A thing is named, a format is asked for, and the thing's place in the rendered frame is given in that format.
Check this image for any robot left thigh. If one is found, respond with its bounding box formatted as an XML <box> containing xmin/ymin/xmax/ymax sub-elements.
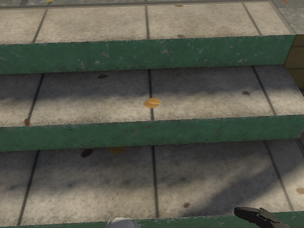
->
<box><xmin>106</xmin><ymin>218</ymin><xmax>141</xmax><ymax>228</ymax></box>

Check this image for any robot right hand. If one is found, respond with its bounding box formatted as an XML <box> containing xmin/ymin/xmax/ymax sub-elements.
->
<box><xmin>234</xmin><ymin>206</ymin><xmax>290</xmax><ymax>228</ymax></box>

